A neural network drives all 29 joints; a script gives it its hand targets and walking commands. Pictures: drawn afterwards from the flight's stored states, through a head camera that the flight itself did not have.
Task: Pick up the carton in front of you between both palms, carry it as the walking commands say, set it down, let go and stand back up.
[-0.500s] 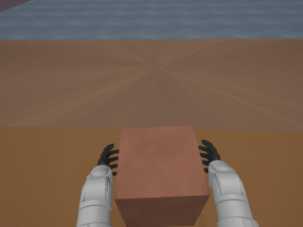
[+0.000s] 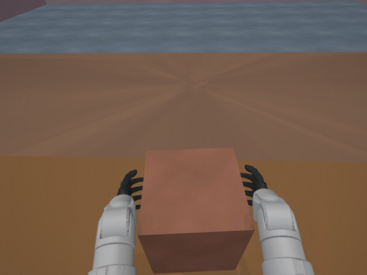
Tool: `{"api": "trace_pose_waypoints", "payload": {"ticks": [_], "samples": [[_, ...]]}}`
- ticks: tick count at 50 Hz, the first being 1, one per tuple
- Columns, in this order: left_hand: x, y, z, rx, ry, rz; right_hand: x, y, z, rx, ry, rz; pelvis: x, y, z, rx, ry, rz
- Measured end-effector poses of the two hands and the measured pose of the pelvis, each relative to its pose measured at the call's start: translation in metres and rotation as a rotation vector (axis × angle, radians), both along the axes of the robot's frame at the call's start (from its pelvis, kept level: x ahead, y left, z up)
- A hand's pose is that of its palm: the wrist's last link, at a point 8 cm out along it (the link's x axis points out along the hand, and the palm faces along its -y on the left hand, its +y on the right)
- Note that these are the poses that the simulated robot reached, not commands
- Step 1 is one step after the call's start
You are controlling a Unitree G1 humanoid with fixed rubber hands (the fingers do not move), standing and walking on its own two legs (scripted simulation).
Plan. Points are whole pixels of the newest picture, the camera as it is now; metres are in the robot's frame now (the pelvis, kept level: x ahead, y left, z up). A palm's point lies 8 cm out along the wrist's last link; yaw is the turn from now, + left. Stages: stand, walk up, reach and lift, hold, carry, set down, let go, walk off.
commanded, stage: hold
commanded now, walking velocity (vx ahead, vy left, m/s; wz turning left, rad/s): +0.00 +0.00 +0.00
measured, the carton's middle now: (192, 212) +0.30 +0.00 -0.03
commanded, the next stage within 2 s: carry in 0.36 s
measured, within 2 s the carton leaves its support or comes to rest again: neither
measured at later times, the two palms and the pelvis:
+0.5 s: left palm (129, 192) +0.31 +0.14 +0.06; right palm (260, 187) +0.31 -0.16 +0.06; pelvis +0.02 +0.00 -0.01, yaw -2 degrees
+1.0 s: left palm (152, 133) +0.48 +0.10 +0.09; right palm (262, 136) +0.45 -0.20 +0.09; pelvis +0.23 -0.03 +0.00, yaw -2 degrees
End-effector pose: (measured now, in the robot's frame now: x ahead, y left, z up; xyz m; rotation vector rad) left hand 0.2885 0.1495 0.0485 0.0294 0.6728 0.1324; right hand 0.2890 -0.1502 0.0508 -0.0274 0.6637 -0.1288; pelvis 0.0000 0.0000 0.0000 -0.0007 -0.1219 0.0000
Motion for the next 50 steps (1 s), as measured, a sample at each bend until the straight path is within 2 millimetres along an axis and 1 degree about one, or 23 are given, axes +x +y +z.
{"api": "trace_pose_waypoints", "payload": {"ticks": [8, 17, 19, 22, 26, 29, 32, 35, 37, 39, 42, 46, 48, 50], "samples": [[0.002, 0.0, 0.002, -0.004, -0.007, 0.002, 0.002, 0.0, 0.001, 0.005, -0.007, -0.005, -0.001, 0.001, 0.0, 0.001, 0.001, -0.002], [0.005, 0.0, 0.002, 0.002, -0.005, -0.003, 0.004, 0.0, 0.001, -0.001, -0.005, -0.001, 0.003, 0.001, 0.0, 0.001, 0.004, -0.004], [0.006, 0.0, 0.001, 0.003, -0.009, -0.002, 0.005, 0.0, 0.001, -0.001, -0.009, -0.002, 0.004, 0.001, -0.002, 0.002, 0.03, -0.007], [0.011, -0.001, 0.003, 0.004, -0.022, -0.001, 0.01, -0.001, 0.002, 0.003, -0.021, -0.003, 0.01, 0.0, -0.004, 0.007, 0.076, -0.015], [0.025, -0.009, 0.012, -0.003, -0.061, 0.008, 0.023, -0.009, 0.008, 0.019, -0.06, -0.016, 0.022, -0.007, -0.009, 0.005, 0.124, -0.028], [0.039, -0.02, 0.022, -0.014, -0.093, 0.009, 0.035, -0.02, 0.016, 0.041, -0.092, -0.032, 0.038, -0.016, -0.013, -0.007, 0.149, -0.017], [0.055, -0.026, 0.032, -0.024, -0.101, 0.014, 0.05, -0.026, 0.027, 0.052, -0.1, -0.042, 0.058, -0.021, -0.01, 0.005, 0.18, 0.013], [0.069, -0.022, 0.039, -0.038, -0.095, 0.033, 0.069, -0.021, 0.037, 0.059, -0.094, -0.039, 0.08, -0.02, -0.005, 0.026, 0.204, 0.019], [0.079, -0.016, 0.042, -0.047, -0.102, 0.048, 0.083, -0.016, 0.041, 0.063, -0.101, -0.033, 0.097, -0.017, -0.008, 0.031, 0.207, 0.015], [0.091, -0.01, 0.04, -0.059, -0.113, 0.064, 0.097, -0.01, 0.041, 0.064, -0.112, -0.025, 0.116, -0.014, -0.015, 0.04, 0.208, -0.008], [0.108, -0.012, 0.038, -0.06, -0.062, 0.063, 0.11, -0.012, 0.035, 0.069, -0.061, -0.04, 0.145, -0.013, -0.012, 0.028, 0.219, -0.036], [0.141, -0.028, 0.04, -0.066, 0.0, 0.023, 0.127, -0.029, 0.033, 0.083, -0.002, -0.103, 0.186, -0.019, -0.002, 0.0, 0.228, -0.038], [0.163, -0.039, 0.042, -0.072, -0.002, 0.004, 0.144, -0.038, 0.035, 0.095, -0.006, -0.122, 0.208, -0.025, -0.002, -0.005, 0.225, -0.035], [0.187, -0.049, 0.042, -0.074, -0.018, -0.006, 0.165, -0.049, 0.036, 0.101, -0.022, -0.136, 0.232, -0.033, -0.005, -0.005, 0.219, -0.033]]}}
